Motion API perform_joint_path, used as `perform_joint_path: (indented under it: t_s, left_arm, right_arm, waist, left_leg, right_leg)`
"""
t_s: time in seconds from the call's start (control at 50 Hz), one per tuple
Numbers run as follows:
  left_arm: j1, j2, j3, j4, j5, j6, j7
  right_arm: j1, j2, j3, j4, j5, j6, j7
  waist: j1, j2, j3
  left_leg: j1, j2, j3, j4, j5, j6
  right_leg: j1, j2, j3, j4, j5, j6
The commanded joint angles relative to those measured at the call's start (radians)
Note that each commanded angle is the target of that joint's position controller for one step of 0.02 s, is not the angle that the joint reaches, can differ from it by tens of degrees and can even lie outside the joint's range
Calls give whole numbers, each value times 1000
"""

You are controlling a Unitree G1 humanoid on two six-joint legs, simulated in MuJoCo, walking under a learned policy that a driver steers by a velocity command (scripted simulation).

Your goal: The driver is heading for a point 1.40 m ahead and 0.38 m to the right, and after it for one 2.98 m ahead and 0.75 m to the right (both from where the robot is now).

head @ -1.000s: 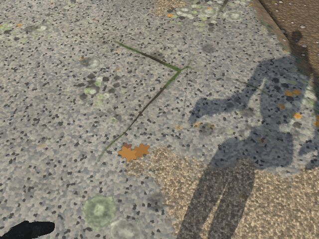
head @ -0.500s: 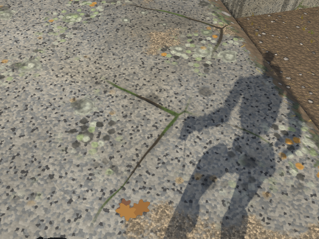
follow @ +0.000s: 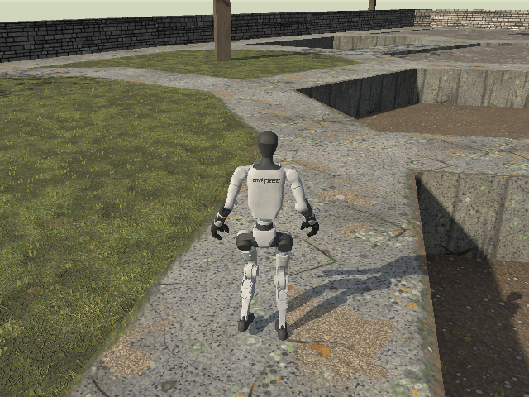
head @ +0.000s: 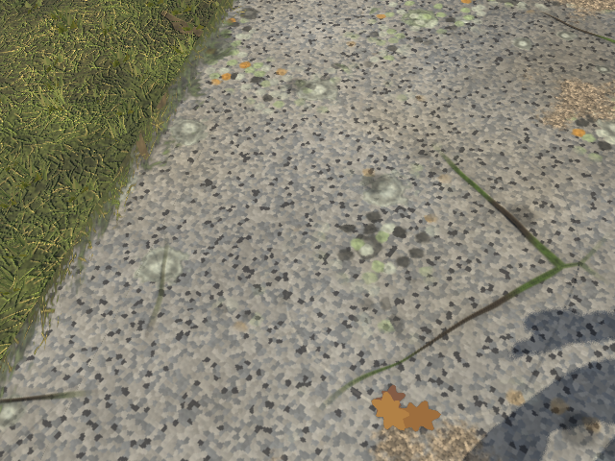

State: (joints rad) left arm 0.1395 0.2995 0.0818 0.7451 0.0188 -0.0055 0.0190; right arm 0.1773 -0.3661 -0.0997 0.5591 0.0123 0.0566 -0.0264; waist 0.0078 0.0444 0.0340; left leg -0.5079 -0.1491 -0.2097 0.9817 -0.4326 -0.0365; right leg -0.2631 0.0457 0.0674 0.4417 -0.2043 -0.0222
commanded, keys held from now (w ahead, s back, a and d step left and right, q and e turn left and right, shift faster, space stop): shift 0.02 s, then e+shift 0.22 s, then w+e+shift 0.52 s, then w+q+shift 0.24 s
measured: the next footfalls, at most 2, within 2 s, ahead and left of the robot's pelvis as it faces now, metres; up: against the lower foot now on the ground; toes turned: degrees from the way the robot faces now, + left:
left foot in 0.26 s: +0.02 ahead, +0.15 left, +0.00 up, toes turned -8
right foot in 0.76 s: +0.27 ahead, -0.28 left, +0.00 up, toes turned -34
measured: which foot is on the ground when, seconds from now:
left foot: up 0.00-0.24, down 0.26-0.76, up 0.78-1.00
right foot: down 0.00-0.26, up 0.28-0.74, down 0.76-1.00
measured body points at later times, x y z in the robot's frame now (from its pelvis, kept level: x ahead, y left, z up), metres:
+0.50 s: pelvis +0.05 +0.00 +0.00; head +0.06 +0.00 +0.45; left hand +0.26 +0.26 -0.10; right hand +0.06 -0.30 -0.10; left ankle -0.02 +0.15 -0.74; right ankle +0.08 -0.16 -0.65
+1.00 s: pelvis +0.31 -0.25 -0.01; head +0.31 -0.27 +0.44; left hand +0.48 -0.04 -0.12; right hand +0.30 -0.55 -0.12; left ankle +0.50 -0.12 -0.63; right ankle +0.24 -0.26 -0.74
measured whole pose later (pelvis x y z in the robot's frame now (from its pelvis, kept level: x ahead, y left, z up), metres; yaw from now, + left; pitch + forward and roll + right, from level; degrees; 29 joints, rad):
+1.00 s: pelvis +0.31 -0.25 -0.01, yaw -30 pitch -1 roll +0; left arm 0.39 0.24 0.04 0.77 0.01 -0.10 -0.04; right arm 0.23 -0.29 -0.04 0.71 0.05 -0.06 0.01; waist 0.03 0.05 0.03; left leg -0.76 0.14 -0.10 1.21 -0.06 0.05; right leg -0.09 0.09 -0.10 0.43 -0.33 -0.10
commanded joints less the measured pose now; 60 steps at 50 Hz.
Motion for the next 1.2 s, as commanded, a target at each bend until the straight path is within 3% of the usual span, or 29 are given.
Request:
perform_joint_path:
  t_s: [0.02, 0.06, 0.1, 0.12, 0.18, 0.24, 0.26, 0.28, 0.3, 0.32, 0.36, 0.4, 0.52, 0.64, 0.66, 0.7, 0.74, 0.76, 0.78, 0.8, 0.82, 0.84, 0.86, 0.9, 0.96, 1.0, 1.1, 1.16, 1.2]
  left_arm:
    - [-90, 99, 6, -92, -15, -8, 15]
    - [-20, 100, 0, -66, -10, -2, 10]
    - [-29, 62, -20, -53, -10, -4, -4]
    - [-39, 80, -16, -54, -18, 0, -12]
    - [36, 210, 27, -46, -39, 15, -19]
    - [10, 182, 26, -60, -72, 11, -10]
    - [3, 126, 11, -71, -67, 5, -8]
    - [3, 48, -8, -98, -69, -5, -12]
    - [-39, 113, 6, -114, -66, -17, -14]
    - [-58, 144, 22, -117, -68, -18, -18]
    - [-7, 127, 27, -89, -49, -11, -22]
    - [-7, 90, 17, -93, -48, -16, -35]
    - [-69, 58, -2, -157, -56, -18, -60]
    - [-166, 36, -32, -209, -63, -20, -96]
    - [-169, 40, -34, -213, -66, -20, -100]
    - [-105, 85, -17, -210, -69, -18, -94]
    - [259, 216, 55, -128, -86, -7, -77]
    - [442, 307, 97, -54, -91, 11, -59]
    - [345, 411, 98, -80, -82, -2, -50]
    - [366, 266, 53, -118, -56, -30, -62]
    - [364, 212, 38, -89, -39, -53, -70]
    - [310, 208, 30, -74, -33, -72, -72]
    - [220, 152, 13, -74, -21, -83, -70]
    - [132, 78, -8, -82, 4, -97, -67]
    - [163, 65, -10, -48, -3, -126, -58]
    - [168, 59, -12, -40, 0, -134, -46]
    - [243, 87, -21, 1, 7, -142, 4]
    - [234, 149, -11, 0, 15, -112, 39]
    - [198, 205, 11, -13, 12, -81, 74]
  right_arm:
    - [69, -84, -25, -30, -5, -6, 2]
    - [6, -33, 1, -51, -3, -18, -2]
    - [-4, 29, 29, -48, -23, -24, -3]
    - [-18, 48, 38, -49, -30, -27, -1]
    - [-33, -28, 9, -35, -2, -33, -8]
    - [56, -55, -4, 3, 0, -43, -16]
    - [139, -84, -12, 11, -10, -41, -21]
    - [163, -164, -36, 32, -30, -33, -17]
    - [173, -134, -33, 29, -40, -47, -7]
    - [126, -87, -16, 22, -36, -70, -7]
    - [73, -41, -3, 23, -6, -108, -15]
    - [102, -28, 2, 38, -11, -132, -13]
    - [153, -64, -13, 82, -24, -152, 4]
    - [179, -115, -32, 134, -8, -141, 21]
    - [171, -122, -34, 139, -7, -134, 25]
    - [154, -169, -43, 143, -3, -122, 28]
    - [108, -207, -45, 132, 11, -116, 27]
    - [137, -110, -12, 106, -10, -137, 19]
    - [224, 56, 46, 29, -14, -179, 26]
    - [135, -69, 34, 44, 29, -217, 25]
    - [30, -102, 23, 27, 75, -221, 16]
    - [24, -57, 38, 28, 62, -221, 5]
    - [45, -43, 39, 50, 35, -208, 1]
    - [153, -31, 34, 113, 45, -157, 22]
    - [116, 8, 38, 136, 46, -106, 33]
    - [38, 6, 38, 117, 39, -111, 37]
    - [-79, 41, 48, 92, 37, -156, 82]
    - [-34, 2, 27, 92, 44, -162, 104]
    - [98, -43, 5, 105, 49, -133, 104]
  waist:
    - [-32, -126, -45]
    - [7, -146, -58]
    - [-6, -184, -95]
    - [-1, -223, -87]
    - [30, -263, -65]
    - [-24, -224, -112]
    - [-58, -134, -203]
    - [-58, 188, -184]
    - [-103, 194, -122]
    - [-83, 164, -53]
    - [-54, 142, -5]
    - [-62, 109, 19]
    - [-71, 70, 84]
    - [-78, 21, 171]
    - [-69, 17, 173]
    - [-7, 66, 91]
    - [210, 90, -138]
    - [247, -56, -199]
    - [65, -447, -345]
    - [152, -203, -458]
    - [160, -120, -266]
    - [102, -52, -155]
    - [47, -48, -113]
    - [-24, -127, -48]
    - [-15, -100, 41]
    - [3, -99, 92]
    - [36, -69, 103]
    - [-15, -133, 27]
    - [-115, -197, -40]
  left_leg:
    - [-106, 68, 45, 259, 9, -41]
    - [-82, 72, 60, 165, -1, -52]
    - [37, 132, 93, -78, -9, -63]
    - [118, 140, 143, -208, -27, -68]
    - [179, 77, 183, -412, 34, -68]
    - [400, 118, 139, -675, 272, 4]
    - [602, 248, 64, -649, 281, 61]
    - [667, 445, -149, -672, 114, 196]
    - [625, 563, -299, -778, -151, 274]
    - [590, 536, -273, -812, -243, 245]
    - [611, 469, -147, -828, -179, 180]
    - [588, 442, -34, -849, -61, 164]
    - [541, 452, 190, -890, 98, 167]
    - [584, 474, 383, -916, 219, 138]
    - [588, 465, 421, -897, 309, 132]
    - [576, 451, 481, -743, 903, 122]
    - [422, 425, 514, -256, 1313, 90]
    - [81, 358, 460, 115, 697, 30]
    - [-274, 151, 304, 530, -112, -10]
    - [-298, 185, 81, 561, -22, 37]
    - [-360, 204, 110, 549, 45, 65]
    - [-326, 260, 110, 479, 90, 81]
    - [-258, 312, 104, 418, 148, 94]
    - [-157, 362, 93, 369, 262, 101]
    - [-217, 323, 64, 297, 378, 86]
    - [-230, 269, 89, 129, 511, 77]
    - [-185, 175, 250, -213, 726, 100]
    - [-57, 71, 388, -296, 669, 131]
    - [102, 25, 439, -272, 543, 148]
  right_leg:
    - [97, -272, 227, -129, 235, -186]
    - [137, -242, 199, -116, 323, -204]
    - [149, -207, 170, -99, 321, -187]
    - [118, -183, 161, -100, 313, -176]
    - [140, -205, 273, -67, 371, -192]
    - [62, -176, 329, -16, 340, -126]
    - [-97, -133, 277, 74, 50, -71]
    - [-375, 20, 48, 254, -326, -5]
    - [-513, -48, 20, 457, -360, 18]
    - [-571, -87, 27, 565, -291, 14]
    - [-647, -120, 28, 665, -169, 39]
    - [-669, -142, 8, 740, -65, 53]
    - [-690, -181, -11, 664, 99, 77]
    - [-630, -204, -102, 466, 95, -14]
    - [-583, -190, -134, 429, 63, -39]
    - [-354, -88, -238, 410, -43, -90]
    - [197, 50, -280, 361, -52, -166]
    - [579, 11, -86, 326, -36, -194]
    - [767, -275, 615, -20, -536, -390]
    - [741, -360, 829, -215, -743, -341]
    - [602, -371, 749, -242, -629, -281]
    - [411, -364, 623, -220, -468, -258]
    - [263, -324, 479, -180, -367, -233]
    - [73, -250, 262, -195, -243, -185]
    - [5, -203, 32, -252, 14, -97]
    - [-5, -145, -116, -305, 172, -42]
    - [163, -146, -252, -356, 571, 75]
    - [325, -169, -294, -198, 1138, 120]
    - [368, -219, -298, 45, 1528, 122]
Over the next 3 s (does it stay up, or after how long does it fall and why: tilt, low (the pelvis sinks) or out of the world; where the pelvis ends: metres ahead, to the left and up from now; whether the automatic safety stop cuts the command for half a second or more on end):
stays up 1.58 -0.29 -0.01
